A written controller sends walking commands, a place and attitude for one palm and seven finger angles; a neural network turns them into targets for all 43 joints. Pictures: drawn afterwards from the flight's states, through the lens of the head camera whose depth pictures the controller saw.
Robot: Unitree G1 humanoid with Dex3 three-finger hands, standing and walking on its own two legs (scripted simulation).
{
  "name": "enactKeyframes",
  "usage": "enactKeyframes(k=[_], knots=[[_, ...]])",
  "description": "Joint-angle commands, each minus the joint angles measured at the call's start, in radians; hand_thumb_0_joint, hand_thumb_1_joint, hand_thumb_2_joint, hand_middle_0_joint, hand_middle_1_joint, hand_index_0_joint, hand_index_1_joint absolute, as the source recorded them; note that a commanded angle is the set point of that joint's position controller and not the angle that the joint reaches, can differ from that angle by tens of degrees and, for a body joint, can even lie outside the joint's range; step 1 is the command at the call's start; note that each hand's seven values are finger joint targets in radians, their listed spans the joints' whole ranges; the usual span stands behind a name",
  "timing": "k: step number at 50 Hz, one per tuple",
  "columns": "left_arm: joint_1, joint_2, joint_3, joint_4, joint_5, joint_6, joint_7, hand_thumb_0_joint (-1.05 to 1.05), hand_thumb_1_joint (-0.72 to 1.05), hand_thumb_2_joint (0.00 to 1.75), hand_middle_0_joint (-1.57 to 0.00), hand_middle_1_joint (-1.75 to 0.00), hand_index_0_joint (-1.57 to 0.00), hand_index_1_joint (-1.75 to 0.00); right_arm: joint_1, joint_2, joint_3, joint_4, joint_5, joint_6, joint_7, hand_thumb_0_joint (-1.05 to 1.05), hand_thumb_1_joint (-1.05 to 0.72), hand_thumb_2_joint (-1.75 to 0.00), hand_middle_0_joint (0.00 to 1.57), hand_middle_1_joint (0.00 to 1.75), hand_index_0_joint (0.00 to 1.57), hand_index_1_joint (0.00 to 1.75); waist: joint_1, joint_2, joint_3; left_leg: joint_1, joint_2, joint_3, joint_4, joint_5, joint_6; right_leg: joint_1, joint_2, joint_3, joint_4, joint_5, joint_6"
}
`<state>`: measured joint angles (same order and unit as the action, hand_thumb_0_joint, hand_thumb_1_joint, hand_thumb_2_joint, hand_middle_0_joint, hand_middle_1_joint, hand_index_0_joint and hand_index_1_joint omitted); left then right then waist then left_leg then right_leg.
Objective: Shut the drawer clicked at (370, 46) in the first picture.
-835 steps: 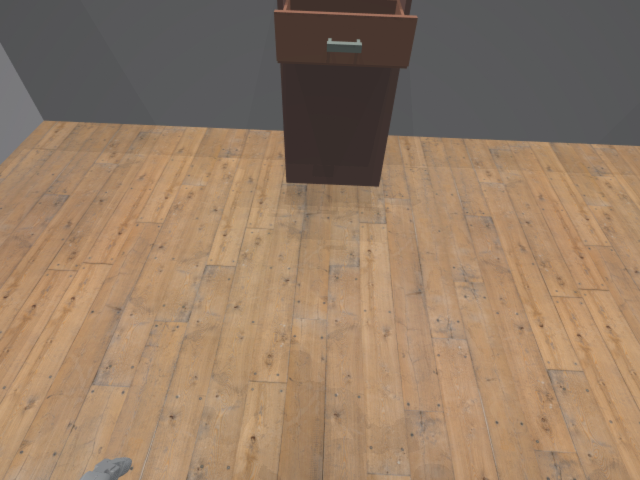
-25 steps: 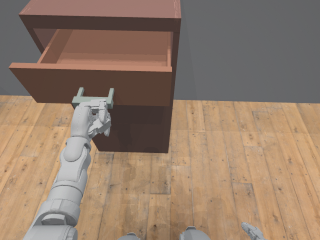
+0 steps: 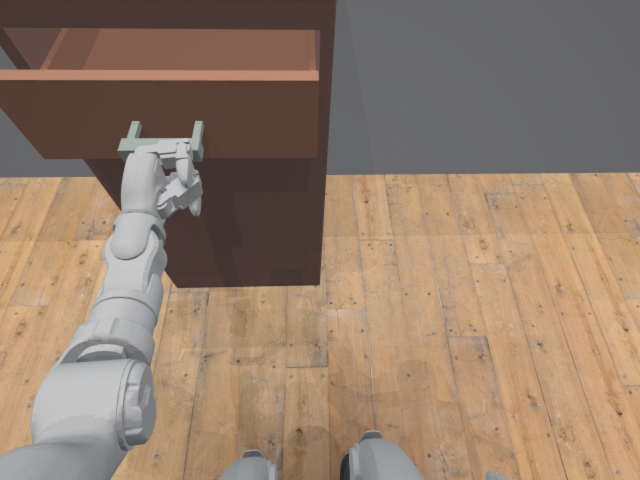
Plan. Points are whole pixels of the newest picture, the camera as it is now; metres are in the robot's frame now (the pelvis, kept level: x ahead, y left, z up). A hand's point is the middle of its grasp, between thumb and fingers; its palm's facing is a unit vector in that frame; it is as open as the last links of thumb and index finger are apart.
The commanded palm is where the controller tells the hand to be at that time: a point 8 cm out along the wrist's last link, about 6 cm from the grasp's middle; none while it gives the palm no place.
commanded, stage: push the drawer shut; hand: left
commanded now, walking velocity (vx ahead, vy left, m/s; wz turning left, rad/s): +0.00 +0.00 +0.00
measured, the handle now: (164, 139) +0.55 +0.19 +0.07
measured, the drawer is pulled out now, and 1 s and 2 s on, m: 0.10 0.00 0.00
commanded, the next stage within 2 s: pull the fist back off the drawer in 1.24 s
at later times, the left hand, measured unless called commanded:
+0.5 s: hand (202, 148) +0.53 +0.14 +0.07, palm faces -0.01 -1.00 -0.04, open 3.1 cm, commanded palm +0.51 +0.19 +0.07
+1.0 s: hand (203, 126) +0.57 +0.14 +0.07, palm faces +0.00 -1.00 -0.04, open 3.0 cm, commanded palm +0.57 +0.18 +0.07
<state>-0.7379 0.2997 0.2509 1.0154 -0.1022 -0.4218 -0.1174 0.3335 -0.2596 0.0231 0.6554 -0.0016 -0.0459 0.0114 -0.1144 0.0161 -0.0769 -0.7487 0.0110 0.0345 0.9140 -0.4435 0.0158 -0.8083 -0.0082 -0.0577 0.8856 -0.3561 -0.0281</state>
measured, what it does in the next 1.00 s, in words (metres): stands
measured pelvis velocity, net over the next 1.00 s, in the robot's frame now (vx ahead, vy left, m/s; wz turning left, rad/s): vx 0.01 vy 0.01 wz -0.01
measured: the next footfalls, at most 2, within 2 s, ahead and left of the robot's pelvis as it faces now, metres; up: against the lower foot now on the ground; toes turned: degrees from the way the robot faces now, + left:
none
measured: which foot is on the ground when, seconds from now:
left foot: down 0.00-1.00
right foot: down 0.00-1.00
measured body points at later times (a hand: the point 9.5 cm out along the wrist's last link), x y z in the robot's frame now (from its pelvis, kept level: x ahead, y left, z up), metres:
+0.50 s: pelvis +0.00 +0.01 -0.01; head +0.13 +0.01 +0.42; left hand +0.52 +0.19 +0.07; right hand +0.00 -0.25 -0.12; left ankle +0.00 +0.11 -0.69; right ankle +0.04 -0.10 -0.69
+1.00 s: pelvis +0.01 +0.01 -0.01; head +0.16 +0.02 +0.41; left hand +0.56 +0.19 +0.07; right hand -0.04 -0.24 -0.12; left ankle +0.00 +0.11 -0.69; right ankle +0.04 -0.10 -0.69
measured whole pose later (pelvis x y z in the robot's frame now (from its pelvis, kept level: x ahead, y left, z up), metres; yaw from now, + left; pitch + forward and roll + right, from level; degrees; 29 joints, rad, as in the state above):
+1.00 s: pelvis +0.01 +0.01 -0.01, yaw -1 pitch +24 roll -3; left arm -1.12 0.49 0.37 1.32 0.03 -0.39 -0.09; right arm 0.44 -0.27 0.05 0.64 -0.07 0.05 0.04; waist -0.24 0.04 -0.09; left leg -0.95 0.03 0.01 1.00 -0.48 0.03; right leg -0.97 0.01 -0.08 0.91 -0.36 -0.01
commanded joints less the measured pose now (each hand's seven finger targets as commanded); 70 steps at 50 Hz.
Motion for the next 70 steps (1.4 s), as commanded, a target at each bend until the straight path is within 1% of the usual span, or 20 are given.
enactKeyframes(k=[1, 6, 8, 14, 17, 24, 26, 29, 40, 41, 44, 46, 48, 49, 52, 59, 63, 67, 69, 70], knots=[[-0.521, 0.227, 0.064, -0.155, -0.008, -0.070, 0.000, 0.00, 0.90, 0.90, -1.40, -1.60, -1.40, -1.60, 0.125, -0.151, -0.048, -0.066, -0.001, -0.016, -0.013, 0.00, -0.90, -0.90, 0.20, 0.30, 0.20, 0.30, -0.040, -0.002, -0.413, 0.086, -0.019, -0.037, -0.105, 0.218, 0.012, 0.289, 0.019, 0.065, -0.094, 0.234, 0.010], [-0.571, 0.304, 0.112, -0.117, 0.006, -0.069, -0.008, 0.00, 0.90, 0.90, -1.40, -1.60, -1.40, -1.60, 0.148, -0.158, -0.046, -0.071, -0.004, -0.004, -0.016, 0.00, -0.90, -0.90, 0.20, 0.30, 0.20, 0.30, -0.046, 0.015, -0.447, 0.051, -0.022, -0.032, -0.094, 0.207, 0.019, 0.308, 0.019, 0.080, -0.094, 0.231, 0.011], [-0.587, 0.258, 0.079, -0.110, 0.006, -0.071, -0.014, 0.00, 0.90, 0.90, -1.40, -1.60, -1.40, -1.60, 0.155, -0.153, -0.046, -0.073, -0.008, -0.001, -0.012, 0.00, -0.90, -0.90, 0.20, 0.30, 0.20, 0.30, -0.056, 0.040, -0.465, 0.087, -0.019, -0.039, -0.087, 0.242, 0.016, 0.273, 0.021, 0.068, -0.083, 0.247, 0.010], [-0.636, 0.257, 0.079, -0.085, 0.018, -0.073, 0.001, 0.00, 0.90, 0.90, -1.40, -1.60, -1.40, -1.60, 0.191, -0.163, -0.051, -0.063, -0.021, 0.013, -0.001, 0.00, -0.90, -0.90, 0.20, 0.30, 0.20, 0.30, -0.073, 0.057, -0.488, 0.124, -0.010, -0.054, -0.070, 0.289, 0.012, 0.215, 0.028, 0.055, -0.074, 0.252, 0.010], [-0.689, 0.287, 0.085, -0.055, 0.035, -0.066, 0.011, 0.00, 0.90, 0.90, -1.40, -1.60, -1.40, -1.60, 0.208, -0.169, -0.049, -0.055, -0.023, 0.025, -0.001, 0.00, -0.90, -0.90, 0.20, 0.30, 0.20, 0.30, -0.092, 0.047, -0.456, 0.091, -0.008, -0.060, -0.068, 0.263, 0.014, 0.194, 0.029, 0.053, -0.073, 0.228, 0.011], [-0.732, 0.323, 0.112, -0.056, 0.059, -0.071, 0.028, 0.00, 0.90, 0.90, -1.40, -1.60, -1.40, -1.60, 0.239, -0.172, -0.049, -0.053, -0.036, 0.043, 0.004, 0.00, -0.90, -0.90, 0.20, 0.30, 0.20, 0.30, -0.094, 0.106, -0.526, 0.155, -0.003, -0.069, -0.050, 0.350, 0.009, 0.175, 0.033, 0.045, -0.058, 0.277, 0.007], [-0.747, 0.293, 0.088, -0.016, 0.057, -0.064, 0.028, 0.00, 0.90, 0.90, -1.40, -1.60, -1.40, -1.60, 0.245, -0.173, -0.045, -0.049, -0.038, 0.048, 0.009, 0.00, -0.90, -0.90, 0.20, 0.30, 0.20, 0.30, -0.113, 0.089, -0.486, 0.147, 0.000, -0.076, -0.048, 0.341, 0.009, 0.140, 0.037, 0.039, -0.063, 0.258, 0.009], [-0.786, 0.346, 0.120, 0.017, 0.069, -0.052, 0.039, 0.00, 0.90, 0.90, -1.40, -1.60, -1.40, -1.60, 0.256, -0.184, -0.045, -0.046, -0.040, 0.055, 0.006, 0.00, -0.90, -0.90, 0.20, 0.30, 0.20, 0.30, -0.128, 0.067, -0.461, 0.093, -0.002, -0.073, -0.047, 0.283, 0.016, 0.140, 0.035, 0.046, -0.073, 0.220, 0.012], [-0.873, 0.370, 0.126, 0.022, 0.093, -0.052, 0.050, 0.00, 0.90, 0.90, -1.40, -1.60, -1.40, -1.60, 0.306, -0.190, -0.042, -0.041, -0.061, 0.079, 0.015, 0.00, -0.90, -0.90, 0.20, 0.30, 0.20, 0.30, -0.150, 0.143, -0.556, 0.187, 0.010, -0.100, -0.011, 0.440, 0.003, 0.090, 0.042, 0.030, -0.045, 0.303, 0.007], [-0.889, 0.359, 0.115, 0.040, 0.094, -0.044, 0.049, 0.00, 0.90, 0.90, -1.40, -1.60, -1.40, -1.60, 0.309, -0.191, -0.041, -0.035, -0.060, 0.082, 0.016, 0.00, -0.90, -0.90, 0.20, 0.30, 0.20, 0.30, -0.163, 0.127, -0.542, 0.170, 0.010, -0.096, -0.010, 0.424, 0.005, 0.088, 0.042, 0.031, -0.051, 0.298, 0.010], [-0.925, 0.435, 0.159, 0.051, 0.110, -0.032, 0.056, 0.00, 0.90, 0.90, -1.40, -1.60, -1.40, -1.60, 0.322, -0.196, -0.038, -0.036, -0.063, 0.091, 0.014, 0.00, -0.90, -0.90, 0.20, 0.30, 0.20, 0.30, -0.163, 0.136, -0.532, 0.118, 0.006, -0.092, -0.010, 0.386, 0.011, 0.113, 0.041, 0.037, -0.053, 0.287, 0.009], [-0.955, 0.405, 0.135, 0.037, 0.112, -0.035, 0.055, 0.00, 0.90, 0.90, -1.40, -1.60, -1.40, -1.60, 0.327, -0.192, -0.039, -0.036, -0.064, 0.094, 0.015, 0.00, -0.90, -0.90, 0.20, 0.30, 0.20, 0.30, -0.175, 0.159, -0.554, 0.153, 0.007, -0.095, -0.002, 0.417, 0.009, 0.090, 0.043, 0.035, -0.052, 0.302, 0.010], [-0.986, 0.434, 0.147, 0.058, 0.119, -0.032, 0.062, 0.00, 0.90, 0.90, -1.40, -1.60, -1.40, -1.60, 0.334, -0.196, -0.036, -0.028, -0.065, 0.097, 0.013, 0.00, -0.90, -0.90, 0.20, 0.30, 0.20, 0.30, -0.188, 0.142, -0.523, 0.123, 0.009, -0.101, 0.000, 0.390, 0.011, 0.075, 0.043, 0.033, -0.054, 0.276, 0.012], [-1.003, 0.395, 0.116, 0.086, 0.118, -0.023, 0.063, 0.00, 0.90, 0.90, -1.40, -1.60, -1.40, -1.60, 0.331, -0.192, -0.035, -0.024, -0.063, 0.094, 0.014, 0.00, -0.90, -0.90, 0.20, 0.30, 0.20, 0.30, -0.208, 0.129, -0.490, 0.101, 0.007, -0.097, 0.002, 0.349, 0.017, 0.057, 0.044, 0.034, -0.064, 0.246, 0.016], [-1.078, 0.439, 0.130, 0.057, 0.126, -0.034, 0.068, 0.00, 0.90, 0.90, -1.40, -1.60, -1.40, -1.60, 0.341, -0.199, -0.031, -0.018, -0.069, 0.089, 0.011, 0.00, -0.90, -0.90, 0.20, 0.30, 0.20, 0.30, -0.214, 0.188, -0.516, 0.134, 0.009, -0.112, 0.002, 0.351, 0.011, 0.031, 0.044, 0.030, -0.059, 0.223, 0.011], [-1.167, 0.432, 0.085, 0.103, 0.129, -0.021, 0.066, 0.00, 0.90, 0.90, -1.40, -1.60, -1.40, -1.60, 0.340, -0.209, -0.019, -0.003, -0.071, 0.070, 0.005, 0.00, -0.90, -0.90, 0.20, 0.30, 0.20, 0.30, -0.260, 0.213, -0.490, 0.102, 0.013, -0.129, 0.011, 0.244, 0.016, -0.056, 0.043, 0.025, -0.064, 0.112, 0.013], [-1.214, 0.476, 0.104, 0.094, 0.128, -0.018, 0.069, 0.00, 0.90, 0.90, -1.40, -1.60, -1.40, -1.60, 0.348, -0.217, -0.012, -0.003, -0.074, 0.057, 0.001, 0.00, -0.90, -0.90, 0.20, 0.30, 0.20, 0.30, -0.260, 0.250, -0.554, 0.122, 0.014, -0.138, 0.017, 0.242, 0.012, -0.061, 0.044, 0.022, -0.055, 0.100, 0.012], [-1.216, 0.429, 0.060, 0.145, 0.119, 0.011, 0.063, 0.00, 0.90, 0.90, -1.40, -1.60, -1.40, -1.60, 0.338, -0.223, -0.004, 0.003, -0.066, 0.040, -0.004, 0.00, -0.90, -0.90, 0.20, 0.30, 0.20, 0.30, -0.285, 0.227, -0.476, 0.062, 0.020, -0.139, 0.000, 0.129, 0.020, -0.105, 0.043, 0.024, -0.069, 0.029, 0.017], [-1.205, 0.475, 0.086, 0.163, 0.122, 0.020, 0.064, 0.00, 0.90, 0.90, -1.40, -1.60, -1.40, -1.60, 0.341, -0.229, -0.001, -0.001, -0.066, 0.033, -0.007, 0.00, -0.90, -0.90, 0.20, 0.30, 0.20, 0.30, -0.278, 0.205, -0.461, 0.020, 0.019, -0.138, -0.005, 0.086, 0.024, -0.090, 0.041, 0.024, -0.069, 0.002, 0.015], [-1.224, 0.485, 0.090, 0.139, 0.124, 0.015, 0.064, 0.00, 0.90, 0.90, -1.40, -1.60, -1.40, -1.60, 0.345, -0.231, 0.000, -0.007, -0.069, 0.030, -0.007, 0.00, -0.90, -0.90, 0.20, 0.30, 0.20, 0.30, -0.273, 0.243, -0.489, 0.045, 0.016, -0.145, -0.004, 0.102, 0.021, -0.096, 0.042, 0.022, -0.059, 0.011, 0.011]])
